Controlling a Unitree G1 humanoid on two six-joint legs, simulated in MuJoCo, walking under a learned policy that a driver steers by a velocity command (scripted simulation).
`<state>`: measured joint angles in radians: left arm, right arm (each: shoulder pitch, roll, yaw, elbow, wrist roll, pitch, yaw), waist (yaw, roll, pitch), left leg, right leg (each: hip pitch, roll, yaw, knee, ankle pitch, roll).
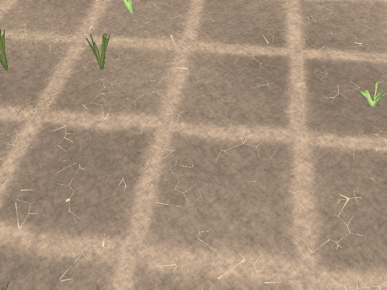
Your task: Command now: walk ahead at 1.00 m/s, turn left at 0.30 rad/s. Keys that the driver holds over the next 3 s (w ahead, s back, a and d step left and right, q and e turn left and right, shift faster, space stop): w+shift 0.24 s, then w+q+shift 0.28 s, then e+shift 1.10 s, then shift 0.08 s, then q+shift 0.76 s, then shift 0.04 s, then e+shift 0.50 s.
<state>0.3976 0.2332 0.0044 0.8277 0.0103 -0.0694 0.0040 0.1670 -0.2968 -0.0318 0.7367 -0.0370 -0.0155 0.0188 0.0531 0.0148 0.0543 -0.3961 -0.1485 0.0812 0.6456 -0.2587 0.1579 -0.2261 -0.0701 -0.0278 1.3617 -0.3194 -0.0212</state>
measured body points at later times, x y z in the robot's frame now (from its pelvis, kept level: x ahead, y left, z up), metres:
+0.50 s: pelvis +0.47 -0.06 +0.02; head +0.49 -0.05 +0.47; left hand +0.52 +0.23 -0.10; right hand +0.59 -0.32 -0.10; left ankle +0.36 +0.05 -0.60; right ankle +0.51 -0.16 -0.71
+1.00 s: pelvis +0.80 +0.03 +0.02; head +0.85 +0.04 +0.47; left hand +0.94 +0.32 -0.09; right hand +0.95 -0.24 -0.08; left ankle +0.86 +0.12 -0.71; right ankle +0.83 -0.12 -0.63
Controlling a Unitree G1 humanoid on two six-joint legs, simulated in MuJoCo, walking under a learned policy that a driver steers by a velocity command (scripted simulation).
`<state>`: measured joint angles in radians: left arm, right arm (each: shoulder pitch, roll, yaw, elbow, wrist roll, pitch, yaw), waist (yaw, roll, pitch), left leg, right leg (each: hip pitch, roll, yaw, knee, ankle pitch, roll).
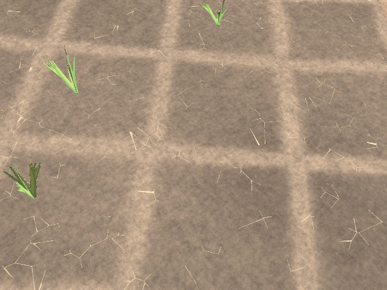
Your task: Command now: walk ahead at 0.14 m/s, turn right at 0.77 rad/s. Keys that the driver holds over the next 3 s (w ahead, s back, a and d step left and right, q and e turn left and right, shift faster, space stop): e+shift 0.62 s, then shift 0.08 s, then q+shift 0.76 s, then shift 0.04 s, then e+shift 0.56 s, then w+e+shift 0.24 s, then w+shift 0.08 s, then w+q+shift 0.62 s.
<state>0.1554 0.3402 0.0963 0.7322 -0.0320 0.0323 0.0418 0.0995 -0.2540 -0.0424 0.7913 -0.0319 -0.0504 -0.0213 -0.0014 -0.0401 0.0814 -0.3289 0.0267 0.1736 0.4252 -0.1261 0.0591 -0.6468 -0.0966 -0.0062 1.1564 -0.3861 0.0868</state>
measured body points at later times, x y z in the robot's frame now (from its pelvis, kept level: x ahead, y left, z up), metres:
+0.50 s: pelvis +0.10 -0.03 +0.00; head +0.14 -0.07 +0.45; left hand +0.36 +0.18 -0.08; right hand +0.17 -0.37 -0.10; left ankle +0.21 +0.10 -0.70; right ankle +0.10 -0.13 -0.74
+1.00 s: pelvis +0.12 -0.02 +0.00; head +0.15 -0.04 +0.45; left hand +0.42 +0.08 -0.09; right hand +0.04 -0.31 -0.12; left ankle +0.22 +0.07 -0.73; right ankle +0.03 -0.11 -0.74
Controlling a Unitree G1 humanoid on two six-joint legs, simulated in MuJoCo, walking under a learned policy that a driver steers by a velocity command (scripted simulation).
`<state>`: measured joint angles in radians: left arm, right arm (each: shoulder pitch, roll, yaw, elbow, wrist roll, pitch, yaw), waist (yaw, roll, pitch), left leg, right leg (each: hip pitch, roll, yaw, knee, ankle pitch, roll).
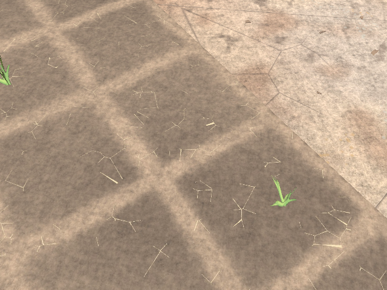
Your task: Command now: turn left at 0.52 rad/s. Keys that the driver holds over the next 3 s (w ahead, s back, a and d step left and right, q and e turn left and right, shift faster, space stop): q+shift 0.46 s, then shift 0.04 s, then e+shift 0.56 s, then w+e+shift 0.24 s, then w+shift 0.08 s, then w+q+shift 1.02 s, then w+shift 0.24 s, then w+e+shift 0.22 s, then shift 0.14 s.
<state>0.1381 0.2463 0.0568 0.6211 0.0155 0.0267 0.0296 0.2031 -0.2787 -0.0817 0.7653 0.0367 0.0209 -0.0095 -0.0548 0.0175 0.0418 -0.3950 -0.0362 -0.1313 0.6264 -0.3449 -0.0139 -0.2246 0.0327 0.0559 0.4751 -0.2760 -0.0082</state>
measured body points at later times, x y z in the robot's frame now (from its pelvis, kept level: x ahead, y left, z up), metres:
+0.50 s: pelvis -0.01 +0.05 +0.00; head +0.04 +0.10 +0.45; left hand +0.04 +0.39 -0.10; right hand +0.26 -0.15 -0.07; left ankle -0.01 +0.14 -0.74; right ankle +0.04 -0.10 -0.65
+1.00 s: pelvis +0.02 +0.06 +0.00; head +0.07 +0.06 +0.45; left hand +0.06 +0.38 -0.09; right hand +0.28 -0.15 -0.08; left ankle -0.02 +0.17 -0.70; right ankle +0.08 -0.06 -0.74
